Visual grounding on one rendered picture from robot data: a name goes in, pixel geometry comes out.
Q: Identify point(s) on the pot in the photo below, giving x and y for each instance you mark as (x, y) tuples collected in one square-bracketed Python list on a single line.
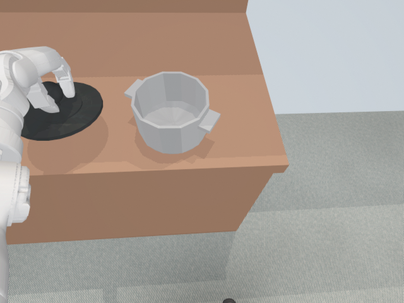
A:
[(171, 110)]

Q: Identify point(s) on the robot left hand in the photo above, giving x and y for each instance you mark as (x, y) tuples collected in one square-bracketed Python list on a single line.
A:
[(48, 60)]

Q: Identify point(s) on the left robot forearm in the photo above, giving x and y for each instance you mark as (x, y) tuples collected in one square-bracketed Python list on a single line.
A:
[(17, 74)]

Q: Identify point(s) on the left robot upper arm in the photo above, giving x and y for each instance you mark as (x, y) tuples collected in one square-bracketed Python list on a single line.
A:
[(14, 208)]

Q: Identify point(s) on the lid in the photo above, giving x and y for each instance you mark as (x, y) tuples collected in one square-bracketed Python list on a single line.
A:
[(75, 114)]

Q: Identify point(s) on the table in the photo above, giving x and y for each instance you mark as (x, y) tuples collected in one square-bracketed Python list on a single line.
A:
[(105, 182)]

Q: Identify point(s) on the knob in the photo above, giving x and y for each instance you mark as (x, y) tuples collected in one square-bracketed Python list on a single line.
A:
[(54, 90)]

